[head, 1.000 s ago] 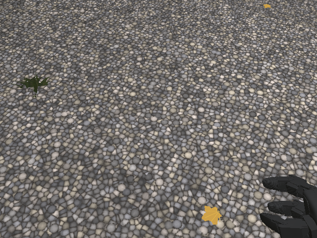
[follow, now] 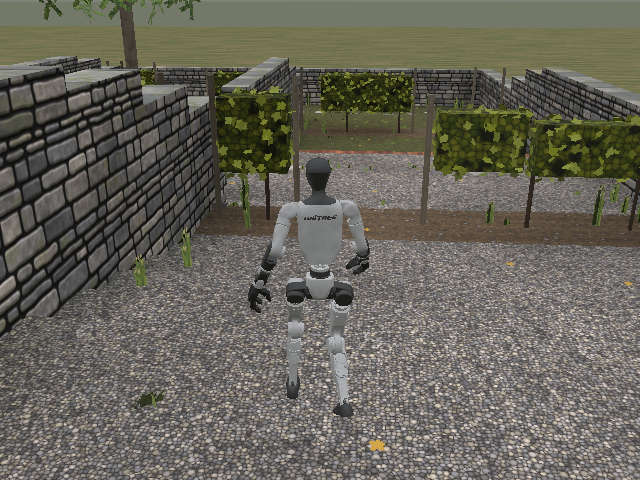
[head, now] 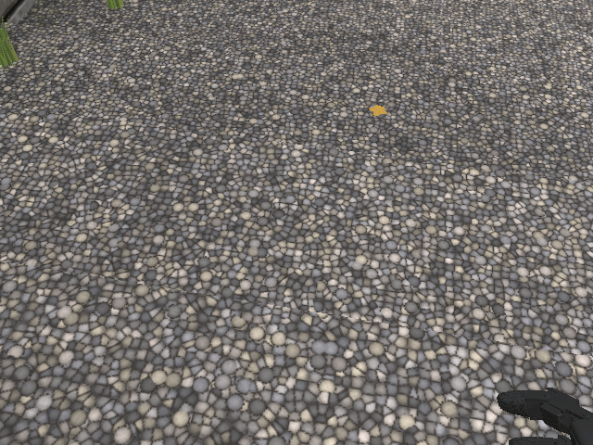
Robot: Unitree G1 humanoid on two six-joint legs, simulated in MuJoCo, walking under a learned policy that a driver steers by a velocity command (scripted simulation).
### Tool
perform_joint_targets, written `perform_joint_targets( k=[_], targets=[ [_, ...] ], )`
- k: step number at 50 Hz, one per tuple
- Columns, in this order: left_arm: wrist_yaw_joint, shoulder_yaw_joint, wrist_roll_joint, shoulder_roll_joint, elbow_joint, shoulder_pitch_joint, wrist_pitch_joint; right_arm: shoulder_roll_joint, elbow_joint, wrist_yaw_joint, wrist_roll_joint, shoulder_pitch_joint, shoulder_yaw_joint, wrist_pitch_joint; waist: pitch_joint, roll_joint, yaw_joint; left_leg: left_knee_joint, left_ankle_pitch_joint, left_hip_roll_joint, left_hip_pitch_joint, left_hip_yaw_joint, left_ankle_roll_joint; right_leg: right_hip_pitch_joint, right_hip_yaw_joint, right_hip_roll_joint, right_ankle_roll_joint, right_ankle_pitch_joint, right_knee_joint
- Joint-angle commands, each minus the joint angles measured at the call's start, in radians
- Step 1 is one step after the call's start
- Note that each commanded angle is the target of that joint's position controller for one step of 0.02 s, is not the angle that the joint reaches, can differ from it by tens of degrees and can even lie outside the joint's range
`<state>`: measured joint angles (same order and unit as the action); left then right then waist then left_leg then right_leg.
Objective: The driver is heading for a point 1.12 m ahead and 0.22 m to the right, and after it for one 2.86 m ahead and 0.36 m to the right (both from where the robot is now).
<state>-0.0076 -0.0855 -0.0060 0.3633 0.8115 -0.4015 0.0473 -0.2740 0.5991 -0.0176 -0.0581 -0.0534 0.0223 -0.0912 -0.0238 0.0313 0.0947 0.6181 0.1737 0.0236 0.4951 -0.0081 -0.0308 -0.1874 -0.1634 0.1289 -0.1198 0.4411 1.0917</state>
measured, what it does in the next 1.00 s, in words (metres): goes down, turning right: right foot, then left foot 0.18 m lower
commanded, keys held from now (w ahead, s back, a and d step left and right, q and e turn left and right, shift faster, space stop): w+e+shift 0.56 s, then w+q+shift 0.44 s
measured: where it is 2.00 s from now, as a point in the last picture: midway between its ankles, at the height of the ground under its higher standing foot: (424, 126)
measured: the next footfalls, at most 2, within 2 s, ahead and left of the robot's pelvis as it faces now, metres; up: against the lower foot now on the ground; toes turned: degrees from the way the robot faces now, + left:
right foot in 0.38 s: +0.51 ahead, -0.11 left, +0.00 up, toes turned -25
left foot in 0.88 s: +0.99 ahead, -0.16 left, -0.17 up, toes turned -28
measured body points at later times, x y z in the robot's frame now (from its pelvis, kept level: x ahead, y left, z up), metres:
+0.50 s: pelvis +0.44 -0.07 -0.01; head +0.47 -0.06 +0.44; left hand +0.66 +0.14 -0.13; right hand +0.43 -0.34 -0.11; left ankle +0.40 +0.14 -0.60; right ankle +0.47 -0.10 -0.72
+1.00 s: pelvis +0.92 -0.19 -0.17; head +0.94 -0.20 +0.28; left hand +1.13 -0.02 -0.29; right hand +0.78 -0.44 -0.30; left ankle +0.96 -0.14 -0.89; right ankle +0.71 -0.22 -0.63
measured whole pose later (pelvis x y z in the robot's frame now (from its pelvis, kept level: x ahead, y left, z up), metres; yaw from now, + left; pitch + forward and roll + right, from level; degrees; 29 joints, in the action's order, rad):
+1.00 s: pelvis +0.92 -0.19 -0.17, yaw -25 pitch +1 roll +2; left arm 0.03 0.01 0.05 0.24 0.83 -0.25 0.08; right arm -0.28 0.89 0.01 -0.03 -0.44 -0.07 -0.03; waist 0.00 0.03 -0.05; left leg 0.57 0.27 -0.14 0.32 0.02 0.12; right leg -0.45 -0.05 0.04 -0.06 0.57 1.88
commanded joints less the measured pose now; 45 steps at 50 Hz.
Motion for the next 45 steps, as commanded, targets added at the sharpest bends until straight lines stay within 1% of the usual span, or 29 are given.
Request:
perform_joint_targets(
  k=[1, 3, 6, 10, 12, 14, 16, 18, 19, 20, 21, 22, 23, 24, 26, 28, 29, 30, 31, 32, 33, 34, 36, 39, 41, 42, 43, 44, 45],
  targets=[
    [-0.011, 0.010, 0.030, 0.067, -0.134, 0.129, 0.001, -0.129, 0.024, -0.005, 0.006, -0.261, -0.076, 0.010, 0.143, -0.092, -0.181, -0.327, 0.394, 0.343, -0.632, -0.504, 0.168, -0.609, 0.077, -0.146, 0.010, -0.145, 0.271],
    [-0.040, 0.018, 0.044, 0.022, -0.160, 0.169, -0.025, -0.105, 0.078, -0.005, 0.010, -0.304, -0.069, 0.001, 0.051, -0.109, -0.147, -0.357, 0.156, 0.285, -0.498, -0.297, 0.140, -0.589, 0.080, -0.190, 0.027, -0.146, 0.242],
    [-0.051, 0.039, 0.049, -0.030, -0.233, 0.254, -0.059, -0.077, 0.133, 0.008, 0.042, -0.331, -0.066, -0.025, -0.001, -0.127, -0.108, -0.396, -0.119, 0.273, -0.445, -0.104, 0.110, -0.643, 0.105, -0.225, 0.037, -0.175, 0.221],
    [-0.071, 0.057, 0.041, -0.024, -0.306, 0.365, -0.065, -0.114, 0.151, 0.009, 0.031, -0.274, -0.069, -0.039, -0.071, -0.116, -0.061, -0.467, -0.268, 0.209, -0.346, 0.143, 0.079, -0.574, 0.172, -0.215, 0.028, -0.395, -0.010],
    [-0.089, 0.064, 0.039, -0.024, -0.320, 0.435, -0.064, -0.142, 0.178, 0.006, 0.032, -0.321, -0.074, -0.037, -0.114, -0.084, -0.084, -0.489, -0.380, 0.179, -0.363, 0.232, 0.064, -0.498, 0.269, -0.182, -0.006, -0.439, -0.180],
    [-0.091, 0.066, 0.033, -0.025, -0.310, 0.425, -0.059, -0.191, 0.186, 0.001, 0.028, -0.359, -0.084, -0.033, -0.101, -0.094, -0.071, -0.396, -0.836, 0.195, -0.442, 0.291, 0.046, -0.396, 0.341, -0.126, -0.047, -0.406, -0.260],
    [-0.079, 0.048, 0.035, 0.015, -0.272, 0.317, -0.051, -0.243, 0.184, -0.014, 0.031, -0.374, -0.100, -0.007, -0.015, -0.129, -0.001, -0.196, -1.153, 0.224, -0.517, 0.296, 0.044, -0.241, 0.369, -0.052, -0.080, -0.320, -0.295],
    [-0.052, -0.007, 0.031, 0.099, -0.148, -0.084, -0.043, -0.284, 0.144, -0.014, 0.025, -0.295, -0.117, 0.027, 0.183, -0.116, 0.189, 0.318, -1.141, 0.249, -0.349, 0.255, 0.062, 0.242, 0.285, 0.000, -0.138, -0.251, -0.350],
    [-0.024, -0.045, 0.001, 0.157, -0.111, -0.122, -0.054, -0.242, 0.127, 0.001, 0.032, -0.264, -0.115, 0.032, 0.198, 0.048, 0.185, 0.739, -0.362, 0.078, -0.097, 0.255, 0.032, 0.460, 0.138, -0.044, -0.173, -0.195, -0.463],
    [-0.014, -0.058, 0.029, 0.278, -0.167, 0.033, -0.072, -0.108, 0.035, 0.018, 0.024, -0.374, -0.077, 0.020, 0.232, 0.231, -0.023, 1.087, 0.350, -0.034, 0.277, 0.152, -0.018, 0.616, -0.383, -0.300, -0.307, -0.268, -0.531],
    [-0.001, -0.065, 0.029, 0.267, -0.210, -0.023, -0.081, -0.176, -0.039, 0.015, 0.031, -0.243, -0.077, -0.007, 0.362, 0.098, 0.075, 1.120, 0.266, -0.049, 0.416, -0.053, -0.024, 0.664, -0.648, -0.379, -0.407, -0.118, -0.719],
    [0.015, -0.059, 0.022, 0.222, -0.168, -0.025, -0.072, -0.175, -0.051, 0.014, 0.031, -0.191, -0.070, -0.028, 0.208, 0.004, 0.041, 0.998, 0.214, 0.012, 0.447, -0.091, -0.014, 0.512, -0.653, -0.391, -0.364, -0.067, -0.817],
    [0.026, -0.046, 0.021, 0.174, -0.138, -0.016, -0.056, -0.168, -0.042, 0.009, 0.027, -0.184, -0.065, -0.033, 0.081, -0.081, -0.022, 0.867, 0.194, 0.053, 0.389, -0.089, -0.013, 0.327, -0.574, -0.351, -0.325, -0.138, -0.821],
    [0.030, -0.037, 0.022, 0.153, -0.132, 0.024, -0.038, -0.155, -0.027, 0.005, 0.010, -0.193, -0.059, -0.019, 0.022, -0.127, -0.080, 0.759, 0.211, 0.082, 0.296, -0.089, -0.018, 0.156, -0.475, -0.298, -0.292, -0.200, -0.813],
    [0.021, -0.012, 0.022, 0.102, -0.141, 0.099, -0.009, -0.164, -0.005, 0.001, -0.006, -0.232, -0.064, 0.036, -0.029, -0.128, -0.157, 0.541, 0.296, 0.102, 0.091, -0.080, -0.048, -0.145, -0.310, -0.207, -0.263, -0.267, -0.816],
    [0.008, -0.014, 0.019, 0.116, -0.145, 0.155, 0.008, -0.114, -0.039, 0.012, -0.001, -0.154, -0.048, 0.054, -0.049, -0.061, -0.164, 0.324, 0.220, 0.074, -0.100, -0.003, -0.052, -0.357, -0.208, -0.116, -0.239, -0.305, -0.833],
    [0.009, -0.018, 0.022, 0.110, -0.129, 0.170, 0.011, -0.061, -0.028, 0.024, 0.002, -0.182, -0.030, 0.051, -0.002, -0.040, -0.167, 0.281, 0.016, 0.039, -0.252, 0.046, -0.043, -0.415, -0.140, -0.077, -0.209, -0.413, -0.828],
    [0.003, -0.010, 0.031, 0.086, -0.114, 0.179, 0.022, -0.031, 0.041, 0.033, 0.013, -0.294, -0.031, 0.041, 0.055, -0.002, -0.188, 0.367, -0.273, 0.027, -0.372, 0.063, -0.024, -0.437, -0.084, -0.085, -0.183, -0.560, -0.774],
    [-0.003, -0.005, 0.023, 0.074, -0.102, 0.155, 0.033, -0.058, 0.038, 0.033, 0.026, -0.255, -0.043, 0.032, 0.057, -0.029, -0.168, 0.282, -0.416, 0.038, -0.324, 0.043, -0.001, -0.387, -0.047, -0.056, -0.148, -0.524, -0.747],
    [0.007, -0.015, 0.011, 0.081, -0.065, 0.066, 0.044, -0.111, 0.014, 0.036, 0.028, -0.167, -0.063, 0.015, 0.049, -0.018, -0.104, 0.229, -0.489, 0.102, -0.115, -0.066, 0.034, -0.156, -0.101, -0.116, -0.127, -0.424, -0.661],
    [0.013, -0.008, 0.004, 0.065, -0.051, 0.042, 0.050, -0.120, -0.010, 0.047, 0.024, -0.101, -0.061, 0.010, 0.020, -0.065, -0.076, 0.071, -0.550, 0.089, -0.037, -0.046, 0.059, -0.099, -0.069, -0.087, -0.106, -0.293, -0.642],
    [0.023, -0.001, 0.001, 0.047, -0.041, 0.027, 0.051, -0.116, -0.019, 0.055, 0.026, -0.054, -0.059, 0.009, -0.007, -0.017, -0.048, -0.004, -0.631, 0.093, -0.017, -0.056, 0.071, -0.054, -0.078, -0.100, -0.084, -0.212, -0.597],
    [0.032, 0.011, 0.025, 0.036, -0.031, -0.020, 0.049, -0.100, -0.035, 0.061, 0.042, 0.017, -0.058, 0.014, -0.044, 0.000, 0.009, -0.104, -0.625, 0.097, 0.022, -0.032, 0.083, 0.031, -0.081, -0.145, -0.083, -0.224, -0.550],
    [0.064, 0.025, 0.069, 0.052, -0.009, -0.071, 0.050, -0.106, -0.010, 0.059, 0.053, 0.002, -0.074, 0.030, -0.115, -0.016, 0.042, -0.233, -0.566, 0.103, 0.090, -0.037, 0.101, 0.189, -0.057, -0.192, -0.084, -0.351, -0.462],
    [0.080, 0.032, 0.079, 0.065, 0.015, -0.082, 0.045, -0.112, 0.045, 0.051, 0.041, -0.079, -0.086, 0.033, -0.127, -0.088, 0.014, -0.323, -0.572, 0.092, 0.057, -0.018, 0.134, 0.276, 0.007, -0.207, -0.077, -0.503, -0.321],
    [0.084, 0.033, 0.076, 0.074, 0.015, -0.043, 0.046, -0.124, 0.092, 0.046, 0.033, -0.214, -0.096, 0.037, -0.090, -0.076, -0.048, -0.336, -0.558, 0.070, -0.022, 0.017, 0.153, 0.299, 0.034, -0.207, -0.076, -0.647, -0.190],
    [0.081, 0.033, 0.066, 0.072, 0.020, -0.010, 0.041, -0.141, 0.174, 0.043, 0.031, -0.416, -0.111, 0.042, -0.001, -0.055, -0.131, -0.294, -0.514, 0.037, -0.207, 0.076, 0.169, 0.276, 0.066, -0.215, -0.075, -0.806, 0.009],
    [0.074, 0.034, 0.054, 0.061, 0.012, 0.054, 0.038, -0.172, 0.260, 0.046, 0.016, -0.661, -0.131, 0.046, 0.079, -0.094, -0.260, -0.304, -0.470, 0.002, -0.491, 0.107, 0.200, 0.126, 0.132, -0.182, -0.054, -0.829, 0.347],
    [0.057, 0.040, 0.058, 0.004, -0.002, 0.099, 0.044, -0.230, 0.312, 0.050, 0.002, -0.775, -0.158, 0.057, 0.094, -0.356, -0.308, -0.094, -0.500, 0.061, -0.818, 0.022, 0.266, -0.327, 0.253, -0.011, 0.011, -0.003, 0.957]
  ],
)
Keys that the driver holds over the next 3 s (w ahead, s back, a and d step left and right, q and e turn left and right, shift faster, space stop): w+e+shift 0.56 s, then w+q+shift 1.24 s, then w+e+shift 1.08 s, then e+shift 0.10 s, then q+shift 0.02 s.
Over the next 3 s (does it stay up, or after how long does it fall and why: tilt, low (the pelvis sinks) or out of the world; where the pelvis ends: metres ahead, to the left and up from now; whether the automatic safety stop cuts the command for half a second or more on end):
stays up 2.80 -0.22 -0.55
